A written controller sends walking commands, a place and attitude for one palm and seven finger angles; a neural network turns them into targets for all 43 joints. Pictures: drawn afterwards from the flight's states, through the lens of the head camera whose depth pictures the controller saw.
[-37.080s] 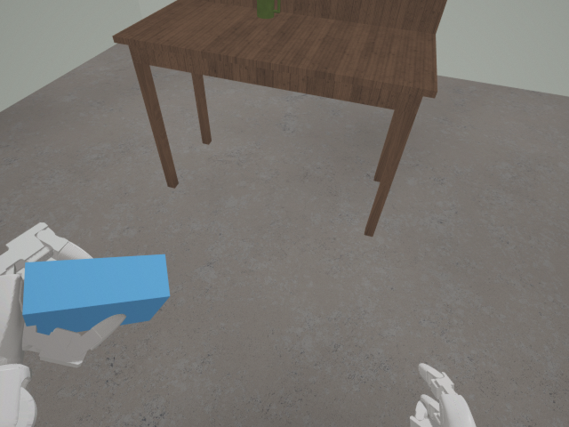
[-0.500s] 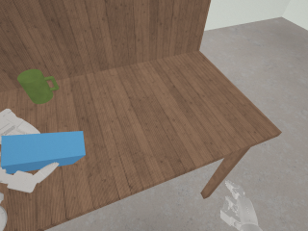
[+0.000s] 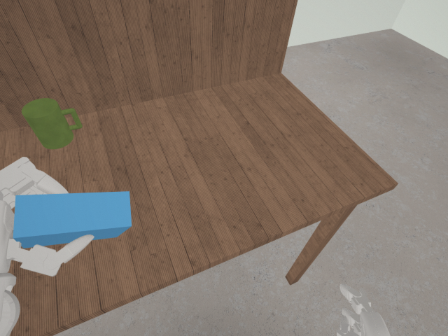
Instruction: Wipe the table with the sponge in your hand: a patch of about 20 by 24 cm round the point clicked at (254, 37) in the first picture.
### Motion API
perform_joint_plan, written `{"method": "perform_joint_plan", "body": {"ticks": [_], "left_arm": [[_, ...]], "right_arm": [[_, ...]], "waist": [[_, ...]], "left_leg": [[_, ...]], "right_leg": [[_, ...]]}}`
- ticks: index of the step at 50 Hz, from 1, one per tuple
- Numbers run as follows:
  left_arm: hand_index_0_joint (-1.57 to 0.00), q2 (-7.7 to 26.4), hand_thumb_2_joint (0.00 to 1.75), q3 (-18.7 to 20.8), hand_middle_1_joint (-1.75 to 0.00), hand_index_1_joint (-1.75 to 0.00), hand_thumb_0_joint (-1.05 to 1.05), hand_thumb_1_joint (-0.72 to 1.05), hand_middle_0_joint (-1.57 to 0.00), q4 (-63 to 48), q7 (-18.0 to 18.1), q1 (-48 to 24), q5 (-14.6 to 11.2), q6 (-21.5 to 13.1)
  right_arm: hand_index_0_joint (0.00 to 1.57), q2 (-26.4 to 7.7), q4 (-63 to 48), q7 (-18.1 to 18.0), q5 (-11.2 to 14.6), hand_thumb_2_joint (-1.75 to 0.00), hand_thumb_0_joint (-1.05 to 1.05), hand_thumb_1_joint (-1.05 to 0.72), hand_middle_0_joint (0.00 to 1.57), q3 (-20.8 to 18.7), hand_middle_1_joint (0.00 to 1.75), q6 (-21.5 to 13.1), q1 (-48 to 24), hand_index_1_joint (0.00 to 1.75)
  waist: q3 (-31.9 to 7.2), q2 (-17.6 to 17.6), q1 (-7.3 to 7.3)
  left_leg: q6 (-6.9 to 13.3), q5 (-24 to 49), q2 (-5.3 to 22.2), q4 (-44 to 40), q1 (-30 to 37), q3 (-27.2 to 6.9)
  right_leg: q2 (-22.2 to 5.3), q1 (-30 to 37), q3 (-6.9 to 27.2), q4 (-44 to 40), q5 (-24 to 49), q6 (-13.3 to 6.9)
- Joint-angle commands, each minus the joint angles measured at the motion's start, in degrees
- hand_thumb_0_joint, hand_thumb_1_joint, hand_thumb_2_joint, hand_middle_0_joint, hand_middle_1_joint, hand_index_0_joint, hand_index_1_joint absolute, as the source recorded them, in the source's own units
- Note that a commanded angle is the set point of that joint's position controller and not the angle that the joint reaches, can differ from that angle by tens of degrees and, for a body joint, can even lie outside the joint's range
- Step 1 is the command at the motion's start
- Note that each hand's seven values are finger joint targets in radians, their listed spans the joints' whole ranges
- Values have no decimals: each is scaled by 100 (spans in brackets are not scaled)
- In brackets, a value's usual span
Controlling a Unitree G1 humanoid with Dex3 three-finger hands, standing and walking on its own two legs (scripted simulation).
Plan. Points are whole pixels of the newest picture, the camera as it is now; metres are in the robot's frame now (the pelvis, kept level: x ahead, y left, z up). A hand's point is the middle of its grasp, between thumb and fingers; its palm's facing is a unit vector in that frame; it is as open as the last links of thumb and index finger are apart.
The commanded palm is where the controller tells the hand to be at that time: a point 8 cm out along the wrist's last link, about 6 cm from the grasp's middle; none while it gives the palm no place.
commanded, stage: come to a stop and stand still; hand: left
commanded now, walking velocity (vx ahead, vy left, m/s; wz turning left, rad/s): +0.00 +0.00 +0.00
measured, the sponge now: (92, 218) +0.24 +0.20 +0.14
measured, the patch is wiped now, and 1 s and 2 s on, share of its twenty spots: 0.00 0.00 0.00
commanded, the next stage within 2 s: look again from close up in 0.54 s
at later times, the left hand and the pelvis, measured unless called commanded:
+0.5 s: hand out of the picture +0.19 +0.30 +0.16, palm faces +0.42 -0.84 -0.35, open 9.2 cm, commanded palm +0.13 +0.32 +0.18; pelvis -0.02 +0.03 +0.00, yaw +2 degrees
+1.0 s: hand (37, 239) +0.20 +0.25 +0.15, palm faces +0.36 -0.86 -0.36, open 9.2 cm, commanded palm +0.15 +0.29 +0.18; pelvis -0.01 +0.00 +0.01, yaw +1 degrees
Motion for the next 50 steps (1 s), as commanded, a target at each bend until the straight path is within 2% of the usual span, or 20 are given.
{"method": "perform_joint_plan", "body": {"ticks": [1,2,6,11,12,16,17,20,21,22,26,27,31,32,36,37,42,46,47,50], "left_arm": [[-120,1966,130,1437,-160,-160,0,10,-120,-1591,223,-493,-39,-497],[-120,1613,130,1217,-160,-160,0,10,-120,-1489,227,-467,-44,-526],[-120,1932,130,1336,-160,-160,0,10,-120,-1929,283,-649,-43,-518],[-120,1368,130,912,-160,-160,0,10,-120,-1970,212,-324,-79,-569],[-120,1097,130,701,-160,-160,0,10,-120,-1918,181,-292,-56,-607],[-120,979,130,702,-160,-160,0,10,-120,-1213,149,-311,14,-441],[-120,736,130,505,-160,-160,0,10,-120,-1113,108,-356,27,-431],[-120,852,130,544,-160,-160,0,10,-120,-945,72,-775,53,-336],[-120,1016,130,719,-160,-160,0,10,-120,-958,115,-931,78,-285],[-120,747,130,489,-160,-160,0,10,-120,-965,73,-908,83,-297],[-120,1070,130,680,-160,-160,0,10,-120,-1459,106,-1114,124,-193],[-120,738,130,411,-160,-160,0,10,-120,-1548,72,-1013,113,-228],[-120,1139,130,772,-160,-160,0,10,-120,-1759,152,-702,107,-142],[-120,818,130,570,-160,-160,0,10,-120,-1718,125,-565,76,-161],[-120,1066,130,860,-160,-160,0,10,-120,-1448,157,-264,21,-85],[-120,771,130,627,-160,-160,0,10,-120,-1427,120,-236,-3,-96],[-120,730,130,566,-160,-160,0,10,-120,-1249,105,-157,-16,-43],[-120,957,130,670,-160,-160,0,10,-120,-1323,148,-239,40,10],[-120,701,130,443,-160,-160,0,10,-120,-1291,110,-237,19,-1],[-120,820,130,518,-160,-160,0,10,-120,-1330,123,-306,37,25]], "right_arm": [[20,-678,-931,-81,-5,-90,0,-90,20,-227,30,-284,-879,30],[20,-570,-831,-102,-45,-90,0,-90,20,-193,30,-255,-780,30],[20,-597,-842,-129,4,-90,0,-90,20,-241,30,-354,-748,30],[20,-560,-758,-62,18,-90,0,-90,20,-259,30,-557,-690,30],[20,-581,-714,-42,-37,-90,0,-90,20,-248,30,-552,-562,30],[20,-559,-725,-55,19,-90,0,-90,20,-278,30,-527,-747,30],[20,-528,-731,-64,-37,-90,0,-90,20,-234,30,-454,-642,30],[20,-466,-817,-120,-6,-90,0,-90,20,-214,30,-363,-718,30],[20,-487,-820,-134,13,-90,0,-90,20,-200,30,-338,-865,30],[20,-424,-847,-142,-47,-90,0,-90,20,-143,30,-287,-821,30],[20,-412,-968,-163,-15,-90,0,-90,20,-116,30,-278,-1011,30],[20,-355,-984,-155,-62,-90,0,-90,20,-69,30,-267,-976,30],[20,-371,-1036,-183,-23,-90,0,-90,20,-81,30,-298,-1042,30],[20,-334,-1025,-183,-71,-90,0,-90,20,-55,30,-276,-973,30],[20,-407,-1010,-241,11,-90,0,-90,20,-119,30,-248,-967,30],[20,-381,-1001,-245,-7,-90,0,-90,20,-103,30,-220,-898,30],[20,-430,-987,-297,39,-90,0,-90,20,-126,30,-171,-900,30],[20,-465,-1001,-332,82,-90,0,-90,20,-135,30,-177,-1006,30],[20,-450,-987,-329,45,-90,0,-90,20,-109,30,-162,-950,30],[20,-455,-996,-351,44,-90,0,-90,20,-118,30,-188,-930,30]], "waist": [[-588,90,207],[-528,266,185],[-978,1418,249],[-1268,1094,251],[-1138,959,242],[-803,720,219],[-653,589,204],[-515,362,154],[-574,489,177],[-548,369,184],[-823,614,172],[-777,676,173],[-907,797,173],[-857,696,165],[-905,575,121],[-869,514,101],[-801,383,87],[-727,321,103],[-648,275,85],[-598,352,93]], "left_leg": [[10,81,219,-571,409,-864],[48,-56,280,-735,183,-965],[31,46,354,-852,153,-1143],[-8,773,448,-808,650,-1230],[-13,701,548,-938,601,-1282],[-139,326,733,-1339,691,-1404],[-149,9,780,-1470,461,-1423],[-216,-335,746,-1551,374,-1378],[-264,-486,738,-1646,492,-1393],[-216,-600,725,-1646,354,-1365],[-221,-541,585,-1509,575,-1231],[-187,-632,600,-1550,467,-1241],[-150,-367,476,-1287,567,-1122],[-91,-310,472,-1217,462,-1063],[-96,108,396,-969,655,-1000],[-76,137,415,-964,613,-997],[-13,218,429,-917,663,-959],[9,154,411,-864,733,-917],[34,107,415,-881,637,-915],[28,28,399,-791,638,-890]], "right_leg": [[-731,-211,722,-747,79,-82],[-654,-43,570,-690,136,-70],[-622,439,480,-290,441,-74],[-600,355,328,-158,625,-50],[-531,245,200,-156,414,-16],[-487,-132,251,-63,-93,58],[-462,-98,199,-100,-94,82],[-522,-58,309,-324,-85,80],[-475,-89,354,-278,-141,85],[-458,36,308,-381,-4,84],[-508,225,444,-523,7,24],[-474,286,371,-536,95,21],[-561,383,498,-720,154,-35],[-554,425,450,-799,271,-40],[-654,360,585,-909,482,-66],[-636,359,525,-931,500,-63],[-646,325,557,-1017,538,-37],[-680,247,632,-1092,422,-35],[-655,233,609,-1150,388,-33],[-703,165,716,-1246,280,-57]]}}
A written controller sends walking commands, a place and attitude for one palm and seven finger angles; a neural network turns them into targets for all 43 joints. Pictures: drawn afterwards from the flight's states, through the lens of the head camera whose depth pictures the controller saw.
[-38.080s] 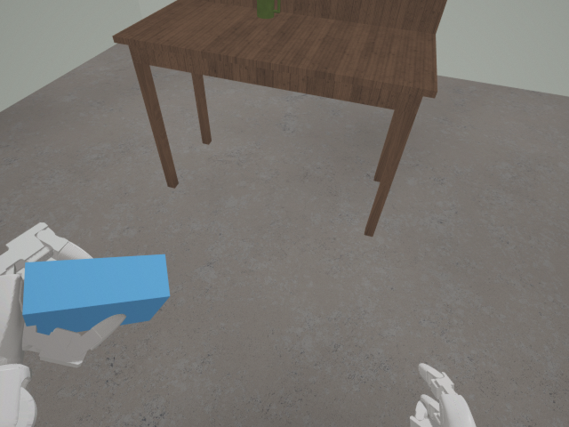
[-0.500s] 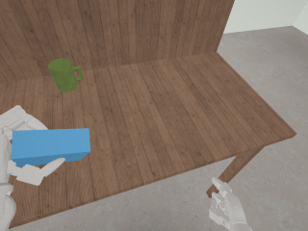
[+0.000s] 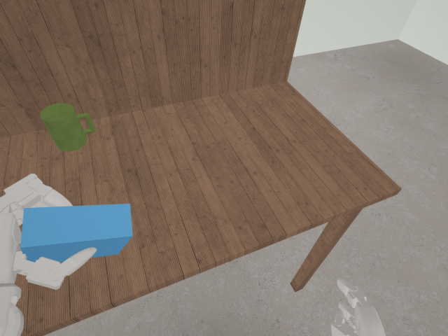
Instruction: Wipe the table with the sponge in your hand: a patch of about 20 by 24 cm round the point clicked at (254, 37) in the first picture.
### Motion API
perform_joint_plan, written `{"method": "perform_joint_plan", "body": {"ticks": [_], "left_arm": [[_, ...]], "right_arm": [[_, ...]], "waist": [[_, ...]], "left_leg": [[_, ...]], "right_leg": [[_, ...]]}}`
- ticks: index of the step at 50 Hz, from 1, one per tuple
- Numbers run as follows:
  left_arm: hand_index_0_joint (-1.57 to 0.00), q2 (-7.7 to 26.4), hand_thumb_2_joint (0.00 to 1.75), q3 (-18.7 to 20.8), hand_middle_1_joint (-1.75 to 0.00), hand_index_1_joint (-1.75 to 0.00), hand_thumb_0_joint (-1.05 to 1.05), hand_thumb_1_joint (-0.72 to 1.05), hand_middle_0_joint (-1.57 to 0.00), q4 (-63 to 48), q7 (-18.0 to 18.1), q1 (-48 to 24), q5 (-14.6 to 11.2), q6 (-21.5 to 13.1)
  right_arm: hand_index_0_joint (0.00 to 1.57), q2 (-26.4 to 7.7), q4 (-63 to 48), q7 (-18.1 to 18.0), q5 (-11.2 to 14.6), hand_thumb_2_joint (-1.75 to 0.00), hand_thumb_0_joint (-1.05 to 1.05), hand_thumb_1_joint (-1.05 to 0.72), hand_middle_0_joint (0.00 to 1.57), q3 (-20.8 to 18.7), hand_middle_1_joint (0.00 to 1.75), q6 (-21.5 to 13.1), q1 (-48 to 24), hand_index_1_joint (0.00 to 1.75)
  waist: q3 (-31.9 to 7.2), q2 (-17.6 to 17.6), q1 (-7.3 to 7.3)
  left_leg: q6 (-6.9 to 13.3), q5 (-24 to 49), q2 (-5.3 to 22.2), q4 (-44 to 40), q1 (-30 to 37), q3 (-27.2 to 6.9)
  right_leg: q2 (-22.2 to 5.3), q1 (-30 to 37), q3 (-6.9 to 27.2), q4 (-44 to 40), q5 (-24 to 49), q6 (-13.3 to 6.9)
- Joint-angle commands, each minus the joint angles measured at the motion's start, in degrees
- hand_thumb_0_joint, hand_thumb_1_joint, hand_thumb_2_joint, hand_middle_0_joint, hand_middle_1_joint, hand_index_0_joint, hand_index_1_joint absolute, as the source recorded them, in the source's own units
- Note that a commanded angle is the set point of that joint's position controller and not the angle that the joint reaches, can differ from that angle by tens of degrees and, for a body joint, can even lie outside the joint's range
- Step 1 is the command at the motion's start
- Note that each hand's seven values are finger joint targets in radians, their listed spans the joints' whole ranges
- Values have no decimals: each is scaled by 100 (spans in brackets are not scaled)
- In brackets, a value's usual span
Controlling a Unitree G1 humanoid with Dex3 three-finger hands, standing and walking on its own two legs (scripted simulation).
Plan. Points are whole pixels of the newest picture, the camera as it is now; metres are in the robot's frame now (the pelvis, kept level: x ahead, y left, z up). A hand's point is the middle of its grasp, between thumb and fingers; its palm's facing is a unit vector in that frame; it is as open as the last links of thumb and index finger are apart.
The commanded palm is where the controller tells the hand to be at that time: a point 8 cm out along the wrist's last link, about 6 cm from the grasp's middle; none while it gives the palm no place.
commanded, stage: come to a stop and stand still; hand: left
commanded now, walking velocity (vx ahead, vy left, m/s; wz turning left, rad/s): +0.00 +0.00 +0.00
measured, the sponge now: (94, 233) +0.23 +0.21 +0.12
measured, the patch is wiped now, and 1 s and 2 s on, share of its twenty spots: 0.00 0.00 0.00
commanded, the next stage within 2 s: look again from close up in 0.92 s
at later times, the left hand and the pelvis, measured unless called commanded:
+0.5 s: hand (51, 217) +0.25 +0.27 +0.13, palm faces +0.28 -0.87 -0.40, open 9.2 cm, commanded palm +0.19 +0.31 +0.17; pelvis +0.03 +0.03 +0.00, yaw +0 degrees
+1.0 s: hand (40, 209) +0.25 +0.28 +0.15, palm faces +0.35 -0.85 -0.39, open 9.2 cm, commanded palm +0.19 +0.31 +0.17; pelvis +0.03 +0.03 +0.00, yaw +0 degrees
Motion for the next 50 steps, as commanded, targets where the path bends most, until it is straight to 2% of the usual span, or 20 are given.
{"method": "perform_joint_plan", "body": {"ticks": [1,2,6,7,8,9,10,11,15,18,20,21,22,26,29,31,37,41,42,50], "left_arm": [[-120,1181,130,753,-160,-160,0,10,-120,-1445,194,-634,-1,-366],[-120,966,130,601,-160,-160,0,10,-120,-1421,170,-592,-23,-381],[-120,1206,130,803,-160,-160,0,10,-120,-1452,213,-565,-10,-339],[-120,5438,130,3847,-160,-160,0,10,-120,-2544,171,-6038,821,-906],[-120,2048,130,1630,-160,-160,0,10,-120,570,-47,-2905,331,-718],[-120,1613,130,1401,-160,-160,0,10,-120,355,-4,-1313,111,-741],[-120,1071,130,848,-160,-160,0,10,-120,282,-60,-1062,29,-741],[-120,650,130,484,-160,-160,0,10,-120,2,-113,-823,-46,-818],[-120,815,130,270,-160,-160,0,10,-120,-1105,-59,-592,35,-914],[-120,1188,130,726,-160,-160,0,10,-120,-1277,52,-697,135,-905],[-120,1341,130,985,-160,-160,0,10,-120,-1410,84,-951,134,-955],[-120,1663,130,1317,-160,-160,0,10,-120,-1571,145,-1176,170,-956],[-120,1406,130,1108,-160,-160,0,10,-120,-1532,117,-1190,138,-997],[-120,1470,130,1139,-160,-160,0,10,-120,-1920,135,-1271,159,-1027],[-120,1228,130,871,-160,-160,0,10,-120,-2230,96,-889,157,-1045],[-120,958,130,777,-160,-160,0,10,-120,-1956,100,-467,198,-956],[-120,813,130,806,-160,-160,0,10,-120,-1307,49,-52,124,-764],[-120,1181,130,1064,-160,-160,0,10,-120,-1727,116,-531,133,-721],[-120,963,130,843,-160,-160,0,10,-120,-1608,84,-437,101,-738],[-120,1055,130,784,-160,-160,0,10,-120,-1988,191,-460,104,-709]], "right_arm": [[20,-638,-986,-37,35,-90,0,-90,20,-214,30,-337,-812,30],[20,-611,-980,-40,-14,-90,0,-90,20,-191,30,-325,-735,30],[20,-634,-973,-53,20,-90,0,-90,20,-198,30,-334,-762,30],[20,-612,-692,-15,-330,-90,0,-90,20,-352,30,-433,-25,30],[20,-36,-395,-12,-173,-90,0,-90,20,-120,30,-343,-263,30],[20,-332,-810,21,-119,-90,0,-90,20,-317,30,-381,-368,30],[20,-477,-809,91,-89,-90,0,-90,20,-354,30,-406,-267,30],[20,-484,-773,168,-29,-90,0,-90,20,-374,30,-450,-490,30],[20,-485,-868,285,-65,-90,0,-90,20,-297,30,-504,-511,30],[20,-507,-905,228,-54,-90,0,-90,20,-289,30,-554,-598,30],[20,-496,-893,184,-77,-90,0,-90,20,-299,30,-584,-570,30],[20,-513,-836,158,-70,-90,0,-90,20,-284,30,-588,-744,30],[20,-459,-861,127,-108,-90,0,-90,20,-267,30,-568,-641,30],[20,-428,-811,158,-111,-90,0,-90,20,-271,30,-661,-665,30],[20,-477,-808,255,-164,-90,0,-90,20,-343,30,-645,-425,30],[20,-427,-775,337,-144,-90,0,-90,20,-319,30,-618,-555,30],[20,-476,-826,301,-140,-90,0,-90,20,-330,30,-204,-415,30],[20,-468,-962,192,-68,-90,0,-90,20,-327,30,-134,-629,30],[20,-462,-951,173,-121,-90,0,-90,20,-300,30,-98,-534,30],[20,-482,-967,94,-82,-90,0,-90,20,-327,30,-200,-615,30]], "waist": [[-565,365,80],[-551,329,70],[-629,407,88],[468,-792,350],[-684,-839,151],[-248,-384,450],[-535,-82,303],[-701,795,289],[-473,95,319],[-394,-171,304],[-489,-178,265],[-620,142,240],[-616,281,225],[-1233,1014,221],[-1434,1052,182],[-1343,977,186],[-854,365,119],[-991,615,118],[-940,636,127],[-976,671,162]], "left_leg": [[2,-352,429,-391,476,-752],[26,-362,431,-423,363,-752],[-10,-268,422,-356,502,-766],[17,-287,326,485,-665,-205],[35,-74,-197,472,141,-242],[-82,-149,-51,444,148,-243],[-70,-356,-92,164,194,-300],[-16,-419,-37,-100,578,-242],[70,-1111,139,-702,-43,-599],[134,-1348,352,-1086,-452,-894],[122,-776,322,-919,-305,-912],[98,-626,363,-950,-129,-875],[135,-428,403,-960,-222,-989],[-50,1907,394,-362,774,-750],[-211,3640,534,-74,1300,-803],[-276,3878,604,-107,1410,-739],[-329,2985,596,-253,668,-712],[-368,2631,524,-331,763,-638],[-297,2485,524,-357,656,-665],[-149,1197,434,-436,345,-746]], "right_leg": [[-728,-316,849,-690,-237,-95],[-692,-237,805,-699,-194,-91],[-740,-271,850,-645,-142,-111],[-741,-882,1212,-1268,411,484],[-1022,-566,1244,-823,-81,-130],[-933,-579,1664,-1187,-419,-6],[-982,-180,1508,-997,-799,-168],[-841,-300,1351,-742,-936,-209],[-444,27,876,-594,-1374,36],[-251,416,563,-204,-870,99],[-295,497,596,-146,-340,73],[-255,493,575,17,-194,78],[-302,617,469,102,43,66],[-342,579,485,323,978,-7],[-332,491,300,413,1098,-35],[-255,281,223,452,709,-17],[-328,494,151,63,1080,7],[-339,589,262,106,1156,7],[-353,631,188,14,1042,13],[-464,899,410,-124,997,-4]]}}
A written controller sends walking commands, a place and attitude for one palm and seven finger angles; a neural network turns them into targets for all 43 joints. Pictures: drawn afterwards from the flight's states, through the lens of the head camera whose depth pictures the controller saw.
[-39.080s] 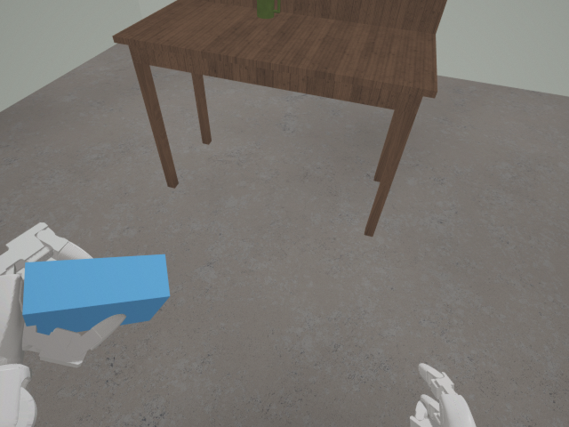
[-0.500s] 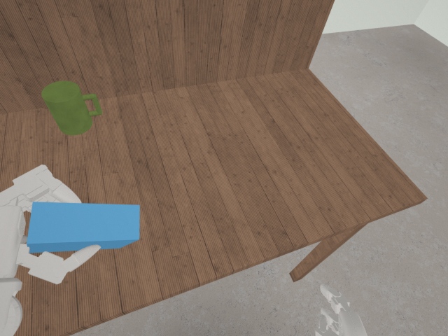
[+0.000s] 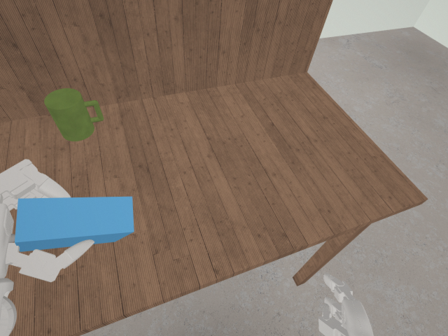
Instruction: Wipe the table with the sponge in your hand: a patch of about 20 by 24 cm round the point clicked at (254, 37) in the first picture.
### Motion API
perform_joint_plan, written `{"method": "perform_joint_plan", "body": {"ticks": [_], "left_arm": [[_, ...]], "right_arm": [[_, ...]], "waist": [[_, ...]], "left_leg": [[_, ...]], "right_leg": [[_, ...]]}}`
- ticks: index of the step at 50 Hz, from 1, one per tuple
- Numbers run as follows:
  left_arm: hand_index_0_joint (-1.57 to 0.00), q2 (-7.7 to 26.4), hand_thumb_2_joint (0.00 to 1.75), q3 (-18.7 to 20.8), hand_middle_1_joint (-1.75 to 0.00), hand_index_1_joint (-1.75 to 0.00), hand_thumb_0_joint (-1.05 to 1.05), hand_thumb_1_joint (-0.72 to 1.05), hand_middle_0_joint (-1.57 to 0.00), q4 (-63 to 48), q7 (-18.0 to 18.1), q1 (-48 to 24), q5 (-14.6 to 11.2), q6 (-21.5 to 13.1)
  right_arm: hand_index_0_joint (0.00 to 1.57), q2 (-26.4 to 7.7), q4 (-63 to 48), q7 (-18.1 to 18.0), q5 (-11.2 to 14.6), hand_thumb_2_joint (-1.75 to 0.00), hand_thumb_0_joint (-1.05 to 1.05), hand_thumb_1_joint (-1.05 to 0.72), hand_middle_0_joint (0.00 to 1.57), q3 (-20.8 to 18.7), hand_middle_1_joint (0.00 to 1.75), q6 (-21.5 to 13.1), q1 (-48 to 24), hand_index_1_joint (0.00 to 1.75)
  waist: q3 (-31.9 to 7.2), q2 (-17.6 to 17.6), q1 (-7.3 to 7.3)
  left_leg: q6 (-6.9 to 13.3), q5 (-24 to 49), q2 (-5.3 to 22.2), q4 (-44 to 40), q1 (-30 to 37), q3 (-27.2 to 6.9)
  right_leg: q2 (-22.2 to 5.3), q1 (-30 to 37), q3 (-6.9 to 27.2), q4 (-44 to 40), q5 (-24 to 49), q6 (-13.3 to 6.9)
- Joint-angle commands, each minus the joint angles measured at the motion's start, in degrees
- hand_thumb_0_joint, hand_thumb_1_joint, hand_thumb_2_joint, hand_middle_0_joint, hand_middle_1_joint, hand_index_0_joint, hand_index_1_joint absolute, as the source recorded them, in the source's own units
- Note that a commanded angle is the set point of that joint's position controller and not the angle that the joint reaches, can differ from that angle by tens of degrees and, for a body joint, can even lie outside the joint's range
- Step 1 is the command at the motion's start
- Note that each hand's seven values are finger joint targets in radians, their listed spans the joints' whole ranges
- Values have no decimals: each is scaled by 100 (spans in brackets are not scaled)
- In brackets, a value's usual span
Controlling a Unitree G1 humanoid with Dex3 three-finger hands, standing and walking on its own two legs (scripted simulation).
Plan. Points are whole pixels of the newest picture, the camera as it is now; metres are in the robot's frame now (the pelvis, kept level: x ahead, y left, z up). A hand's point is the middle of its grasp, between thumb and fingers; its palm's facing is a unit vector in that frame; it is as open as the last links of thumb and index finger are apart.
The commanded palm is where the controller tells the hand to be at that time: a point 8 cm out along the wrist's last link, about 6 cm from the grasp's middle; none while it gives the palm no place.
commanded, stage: look again from close up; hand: left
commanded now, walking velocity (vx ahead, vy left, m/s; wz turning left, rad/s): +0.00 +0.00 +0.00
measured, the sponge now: (92, 223) +0.24 +0.21 +0.12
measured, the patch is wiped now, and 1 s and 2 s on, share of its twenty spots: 0.00 0.00 0.00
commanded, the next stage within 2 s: come to a stop and stand still in 0.30 s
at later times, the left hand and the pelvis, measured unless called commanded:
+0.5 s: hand (63, 232) +0.20 +0.22 +0.16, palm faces +0.33 -0.86 -0.39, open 9.2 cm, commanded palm +0.14 +0.26 +0.17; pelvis -0.02 -0.02 +0.00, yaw +0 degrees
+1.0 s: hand (51, 201) +0.25 +0.26 +0.15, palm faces +0.33 -0.84 -0.44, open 9.2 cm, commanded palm +0.18 +0.28 +0.17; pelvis +0.01 +0.00 +0.00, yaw -1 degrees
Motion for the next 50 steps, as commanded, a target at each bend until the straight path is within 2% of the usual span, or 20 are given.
{"method": "perform_joint_plan", "body": {"ticks": [1,7,11,12,16,17,21,22,27,28,29,30,31,33,36,40,41,42,46,50], "left_arm": [[-120,986,130,739,-160,-160,0,10,-120,-1411,222,-398,-33,-446],[-120,583,130,415,-160,-160,0,10,-120,-418,150,-441,-61,-369],[-120,817,130,511,-160,-160,0,10,-120,-686,171,-907,20,-356],[-120,565,130,250,-160,-160,0,10,-120,-526,126,-880,-12,-377],[-120,1072,130,650,-160,-160,0,10,-120,-1153,219,-1027,56,-424],[-120,786,130,420,-160,-160,0,10,-120,-1027,172,-877,4,-447],[-120,1110,130,795,-160,-160,0,10,-120,-1246,225,-628,1,-458],[-120,813,130,560,-160,-160,0,10,-120,-1033,170,-444,-55,-467],[-120,725,130,541,-160,-160,0,10,-120,-786,123,-216,-90,-419],[-120,5440,130,3852,-160,-160,0,10,-120,-2294,100,-6192,765,-1003],[-120,1759,130,1425,-160,-160,0,10,-120,1189,-120,-2842,196,-729],[-120,1423,130,1184,-160,-160,0,10,-120,776,-91,-1327,26,-744],[-120,476,130,508,-160,-160,0,10,-120,1184,-110,-862,-92,-585],[-120,763,130,434,-160,-160,0,10,-120,-130,-135,-944,-125,-729],[-120,518,130,136,-160,-160,0,10,-120,-762,-70,-358,-93,-681],[-120,1181,130,847,-160,-160,0,10,-120,-1158,58,-490,-48,-705],[-120,1558,130,1247,-160,-160,0,10,-120,-1367,135,-707,-23,-702],[-120,1311,130,1096,-160,-160,0,10,-120,-1259,115,-655,-53,-744],[-120,1489,130,1217,-160,-160,0,10,-120,-1559,147,-927,-39,-738],[-120,1054,130,728,-160,-160,0,10,-120,-1672,95,-689,-18,-711]], "right_arm": [[20,-779,-894,-73,62,-90,0,-90,20,-321,30,-370,-550,30],[20,-774,-829,-125,22,-90,0,-90,20,-269,30,-284,-432,30],[20,-825,-876,-141,61,-90,0,-90,20,-312,30,-353,-592,30],[20,-800,-858,-135,15,-90,0,-90,20,-257,30,-332,-515,30],[20,-827,-878,-140,29,-90,0,-90,20,-296,30,-447,-643,30],[20,-797,-870,-125,-16,-90,0,-90,20,-251,30,-429,-567,30],[20,-843,-844,-117,16,-90,0,-90,20,-312,30,-497,-601,30],[20,-805,-828,-104,-15,-90,0,-90,20,-280,30,-466,-519,30],[20,-822,-777,-93,-6,-90,0,-90,20,-297,30,-444,-450,30],[20,-1089,-765,-66,-264,-90,0,-90,20,-385,30,-610,77,30],[20,-323,-382,-99,-59,-90,0,-90,20,-110,30,-532,-255,30],[20,-725,-676,-84,-63,-90,0,-90,20,-381,30,-594,-204,30],[20,-832,-653,14,55,-90,0,-90,20,-432,30,-612,-275,30],[20,-907,-731,112,39,-90,0,-90,20,-423,30,-614,-296,30],[20,-793,-832,214,115,-90,0,-90,20,-347,30,-689,-666,30],[20,-830,-884,92,29,-90,0,-90,20,-371,30,-683,-490,30],[20,-845,-853,59,53,-90,0,-90,20,-348,30,-665,-650,30],[20,-791,-857,1,14,-90,0,-90,20,-345,30,-621,-554,30],[20,-752,-853,-29,32,-90,0,-90,20,-335,30,-614,-547,30],[20,-776,-845,68,-26,-90,0,-90,20,-366,30,-604,-303,30]], "waist": [[-1263,751,10],[-598,336,-36],[-517,226,-44],[-507,273,-52],[-774,598,-14],[-803,547,-13],[-1019,629,-9],[-978,573,-3],[-1025,460,-14],[-168,-105,153],[-1148,-200,-43],[-817,149,248],[-1169,910,105],[-1175,1028,112],[-1162,517,150],[-1184,-282,121],[-1285,44,96],[-1282,190,93],[-1660,1160,72],[-1658,1251,36]], "left_leg": [[-335,1046,658,-653,177,-606],[-176,-549,599,-962,-263,-691],[-171,-833,515,-923,-182,-635],[-146,-889,466,-955,-249,-638],[-142,-882,446,-930,-199,-624],[-122,-823,417,-970,-264,-657],[-187,-258,427,-814,-57,-657],[-166,-217,429,-846,-107,-653],[-184,330,488,-835,-32,-666],[-164,154,604,4,-849,-195],[-151,508,198,-130,109,-370],[-256,479,313,-183,202,-394],[-278,401,340,-351,566,-245],[-193,371,456,-672,175,-533],[-123,224,600,-919,56,-603],[-183,936,544,-691,-4,-697],[-230,1075,541,-704,192,-650],[-204,1325,587,-684,160,-723],[-364,2994,647,-323,875,-594],[-430,4052,846,-193,1218,-647]], "right_leg": [[-259,525,386,-57,977,-234],[-237,-8,490,-582,-131,-223],[-250,-279,691,-787,-638,-235],[-223,-272,617,-829,-768,-224],[-233,-55,688,-723,-676,-238],[-201,54,609,-717,-626,-235],[-230,138,647,-550,-77,-272],[-206,157,566,-564,-53,-255],[-179,242,489,-399,574,-236],[-532,-671,832,-796,589,29],[-687,-681,818,-458,139,-413],[-504,-563,1255,-745,228,-410],[-471,-353,1113,-422,206,-501],[-339,16,777,-145,227,-342],[-167,208,561,95,264,-214],[-246,408,489,70,865,-194],[-210,317,518,173,839,-194],[-263,367,404,182,951,-205],[-216,273,422,435,1407,-268],[-206,140,194,397,1008,-269]]}}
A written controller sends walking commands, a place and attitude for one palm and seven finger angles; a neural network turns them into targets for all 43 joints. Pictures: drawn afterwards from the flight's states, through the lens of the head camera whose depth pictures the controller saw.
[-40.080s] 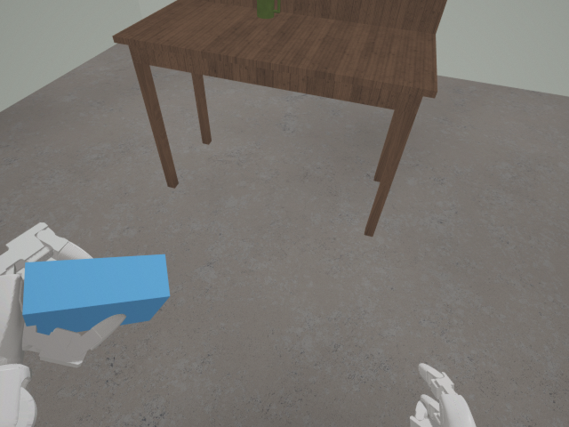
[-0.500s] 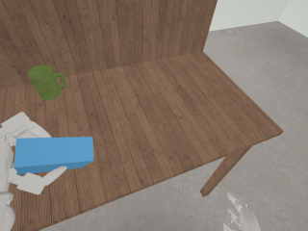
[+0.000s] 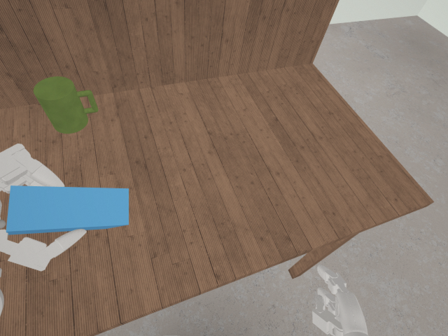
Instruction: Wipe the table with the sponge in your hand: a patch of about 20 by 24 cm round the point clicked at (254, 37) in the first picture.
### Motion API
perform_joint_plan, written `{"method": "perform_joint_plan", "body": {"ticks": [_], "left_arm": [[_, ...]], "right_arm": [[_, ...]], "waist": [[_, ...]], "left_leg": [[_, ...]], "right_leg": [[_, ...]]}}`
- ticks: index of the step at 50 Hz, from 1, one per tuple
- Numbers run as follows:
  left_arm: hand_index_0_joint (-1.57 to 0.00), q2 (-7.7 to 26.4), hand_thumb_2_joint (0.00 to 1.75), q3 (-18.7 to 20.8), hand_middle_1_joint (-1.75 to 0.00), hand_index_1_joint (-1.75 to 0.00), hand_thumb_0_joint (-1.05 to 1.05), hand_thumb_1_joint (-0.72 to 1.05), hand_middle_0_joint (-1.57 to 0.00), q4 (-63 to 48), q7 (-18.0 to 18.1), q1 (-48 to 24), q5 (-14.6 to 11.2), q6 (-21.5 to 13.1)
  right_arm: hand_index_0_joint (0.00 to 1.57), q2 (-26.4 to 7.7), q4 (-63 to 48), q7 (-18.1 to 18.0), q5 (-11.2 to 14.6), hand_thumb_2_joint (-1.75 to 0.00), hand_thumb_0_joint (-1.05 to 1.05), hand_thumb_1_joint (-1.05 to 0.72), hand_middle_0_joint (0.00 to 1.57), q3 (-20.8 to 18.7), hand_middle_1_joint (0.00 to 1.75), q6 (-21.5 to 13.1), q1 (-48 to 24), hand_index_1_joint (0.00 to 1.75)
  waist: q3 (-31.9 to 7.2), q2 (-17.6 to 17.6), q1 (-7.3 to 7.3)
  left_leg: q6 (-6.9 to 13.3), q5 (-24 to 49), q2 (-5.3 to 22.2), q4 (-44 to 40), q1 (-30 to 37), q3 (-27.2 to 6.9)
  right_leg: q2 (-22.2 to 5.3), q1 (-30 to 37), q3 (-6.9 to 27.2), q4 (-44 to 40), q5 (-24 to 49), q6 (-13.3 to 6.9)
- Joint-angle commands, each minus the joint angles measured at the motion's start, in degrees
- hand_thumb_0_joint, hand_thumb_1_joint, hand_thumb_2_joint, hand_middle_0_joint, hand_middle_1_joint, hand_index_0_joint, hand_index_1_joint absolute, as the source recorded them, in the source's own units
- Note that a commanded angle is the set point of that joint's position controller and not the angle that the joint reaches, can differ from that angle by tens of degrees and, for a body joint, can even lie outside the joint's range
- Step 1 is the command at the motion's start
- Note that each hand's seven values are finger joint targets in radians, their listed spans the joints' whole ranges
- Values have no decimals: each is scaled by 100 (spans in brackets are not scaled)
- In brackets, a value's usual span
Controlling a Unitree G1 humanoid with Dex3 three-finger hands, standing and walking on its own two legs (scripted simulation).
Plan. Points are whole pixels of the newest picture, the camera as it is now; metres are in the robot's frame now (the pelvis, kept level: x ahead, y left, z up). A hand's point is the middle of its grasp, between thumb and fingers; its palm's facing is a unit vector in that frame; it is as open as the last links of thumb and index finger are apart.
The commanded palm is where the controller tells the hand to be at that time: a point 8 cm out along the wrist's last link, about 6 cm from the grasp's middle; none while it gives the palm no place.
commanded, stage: come to a stop and stand still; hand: left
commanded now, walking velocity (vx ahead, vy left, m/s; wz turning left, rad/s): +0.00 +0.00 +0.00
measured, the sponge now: (85, 211) +0.25 +0.22 +0.12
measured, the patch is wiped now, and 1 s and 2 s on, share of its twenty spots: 0.00 0.00 0.00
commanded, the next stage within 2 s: look again from close up in 0.64 s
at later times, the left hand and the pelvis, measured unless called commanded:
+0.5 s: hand (42, 231) +0.20 +0.24 +0.16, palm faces +0.37 -0.86 -0.36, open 9.2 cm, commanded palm +0.14 +0.27 +0.18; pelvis -0.02 -0.01 +0.00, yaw +0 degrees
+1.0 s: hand (40, 234) +0.20 +0.24 +0.16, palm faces +0.35 -0.85 -0.39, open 9.2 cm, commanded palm +0.14 +0.27 +0.18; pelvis -0.02 -0.01 +0.00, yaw +0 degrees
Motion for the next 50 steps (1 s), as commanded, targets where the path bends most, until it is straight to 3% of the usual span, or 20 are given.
{"method": "perform_joint_plan", "body": {"ticks": [1,8,11,12,16,17,18,21,22,26,27,31,32,36,37,41,42,46,47,50], "left_arm": [[-120,476,130,391,-160,-160,0,10,-120,-1616,185,-273,-29,-410],[-120,341,130,328,-160,-160,0,10,-120,-1011,167,85,-84,-191],[-120,621,130,596,-160,-160,0,10,-120,-1137,236,-190,-89,-151],[-120,371,130,366,-160,-160,0,10,-120,-1042,201,-144,-120,-164],[-120,688,130,503,-160,-160,0,10,-120,-1659,274,-521,-100,-165],[-120,423,130,266,-160,-160,0,10,-120,-1493,249,-398,-127,-174],[-120,507,130,285,-160,-160,0,10,-120,-1612,261,-412,-121,-168],[-120,575,130,396,-160,-160,0,10,-120,-1485,309,-384,-71,-131],[-120,295,130,162,-160,-160,0,10,-120,-1277,274,-297,-97,-150],[-120,484,130,419,-160,-160,0,10,-120,-961,294,-163,-63,-95],[-120,195,130,153,-160,-160,0,10,-120,-719,231,-83,-100,-106],[-120,504,130,386,-160,-160,0,10,-120,-880,255,-334,-50,-89],[-120,239,130,142,-160,-160,0,10,-120,-698,198,-260,-87,-116],[-120,633,130,410,-160,-160,0,10,-120,-1254,261,-562,-19,-157],[-120,376,130,184,-160,-160,0,10,-120,-1144,209,-447,-63,-195],[-120,710,130,509,-160,-160,0,10,-120,-1435,272,-394,-21,-218],[-120,395,130,252,-160,-160,0,10,-120,-1297,216,-308,-74,-239],[-120,592,130,506,-160,-160,0,10,-120,-1207,250,-177,-51,-204],[-120,313,130,248,-160,-160,0,10,-120,-1048,183,-108,-100,-218],[-120,387,130,293,-160,-160,0,10,-120,-1025,175,-110,-97,-167]], "right_arm": [[20,-864,-837,56,43,-90,0,-90,20,-363,30,-342,-341,30],[20,-951,-902,10,87,-90,0,-90,20,-402,30,-13,-200,30],[20,-928,-943,-84,113,-90,0,-90,20,-357,30,44,-413,30],[20,-908,-953,-102,73,-90,0,-90,20,-333,30,87,-325,30],[20,-890,-999,-161,118,-90,0,-90,20,-329,30,-7,-512,30],[20,-882,-985,-171,72,-90,0,-90,20,-298,30,4,-438,30],[20,-909,-1013,-174,80,-90,0,-90,20,-333,30,-21,-402,30],[20,-917,-953,-167,108,-90,0,-90,20,-341,30,-93,-495,30],[20,-920,-923,-162,60,-90,0,-90,20,-310,30,-58,-380,30],[20,-956,-901,-166,103,-90,0,-90,20,-360,30,-70,-411,30],[20,-928,-881,-159,62,-90,0,-90,20,-316,30,-24,-323,30],[20,-955,-923,-174,104,-90,0,-90,20,-345,30,-56,-443,30],[20,-932,-891,-166,61,-90,0,-90,20,-303,30,-34,-370,30],[20,-961,-925,-172,90,-90,0,-90,20,-331,30,-137,-489,30],[20,-942,-890,-166,43,-90,0,-90,20,-293,30,-130,-420,30],[20,-962,-884,-159,67,-90,0,-90,20,-340,30,-229,-458,30],[20,-936,-854,-147,28,-90,0,-90,20,-298,30,-205,-355,30],[20,-964,-838,-143,75,-90,0,-90,20,-357,30,-226,-375,30],[20,-948,-807,-133,38,-90,0,-90,20,-318,30,-185,-307,30],[20,-973,-855,-148,62,-90,0,-90,20,-368,30,-167,-290,30]], "waist": [[-1718,1471,-35],[-1357,556,-96],[-1396,731,-86],[-1345,722,-83],[-1505,1002,-59],[-1427,1020,-62],[-1418,1101,-65],[-1307,971,-58],[-1225,896,-71],[-1044,722,-77],[-965,610,-99],[-873,614,-101],[-859,631,-109],[-990,836,-101],[-1014,846,-93],[-1240,1068,-78],[-1185,945,-84],[-1227,908,-90],[-1154,877,-92],[-1213,779,-98]], "left_leg": [[-507,4084,961,-286,1307,-680],[-509,2673,797,-367,402,-700],[-452,2107,729,-479,393,-660],[-383,1930,738,-506,313,-676],[-331,1570,710,-535,435,-668],[-296,1419,697,-585,367,-685],[-304,1434,690,-612,327,-756],[-287,808,710,-690,241,-679],[-263,656,674,-761,127,-765],[-280,266,695,-867,0,-748],[-257,171,667,-912,-51,-786],[-247,-175,670,-969,-151,-771],[-212,-268,632,-996,-198,-782],[-209,-337,628,-1001,-181,-792],[-177,-338,605,-1036,-221,-825],[-223,18,621,-931,-64,-776],[-224,109,597,-991,-130,-831],[-291,513,642,-919,46,-789],[-282,523,639,-981,1,-816],[-317,905,688,-901,112,-829]], "right_leg": [[-35,176,49,186,1007,-270],[-179,704,159,-270,1987,-264],[-205,656,308,-340,1821,-252],[-231,679,214,-413,1697,-251],[-224,705,352,-369,1588,-249],[-233,696,274,-440,1496,-255],[-230,774,308,-416,1516,-267],[-211,629,362,-464,1168,-243],[-184,624,294,-540,1029,-261],[-163,478,367,-608,731,-243],[-130,403,296,-695,592,-242],[-137,315,396,-760,289,-232],[-97,305,344,-826,188,-225],[-97,422,415,-722,231,-235],[-63,486,347,-743,246,-230],[-90,632,411,-543,685,-253],[-53,654,305,-569,702,-246],[-69,599,358,-470,948,-258],[-35,566,271,-535,905,-238],[-111,622,326,-486,1166,-251]]}}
